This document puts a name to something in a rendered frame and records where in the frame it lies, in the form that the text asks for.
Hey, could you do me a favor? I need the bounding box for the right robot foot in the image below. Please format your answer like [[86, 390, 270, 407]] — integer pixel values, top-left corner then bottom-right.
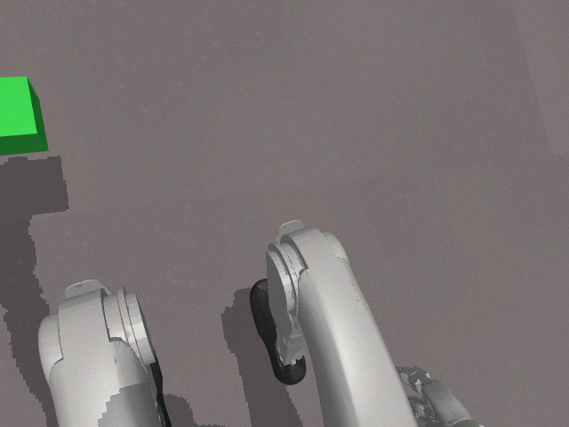
[[250, 278, 306, 385]]

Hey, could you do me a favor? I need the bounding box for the left robot foot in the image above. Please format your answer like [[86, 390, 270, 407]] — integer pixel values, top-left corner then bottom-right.
[[150, 348, 172, 427]]

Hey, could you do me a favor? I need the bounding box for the right robot hand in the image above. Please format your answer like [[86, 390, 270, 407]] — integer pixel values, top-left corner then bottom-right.
[[396, 366, 473, 427]]

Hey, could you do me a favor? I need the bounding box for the carton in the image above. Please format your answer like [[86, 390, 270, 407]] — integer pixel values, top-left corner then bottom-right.
[[0, 77, 49, 156]]

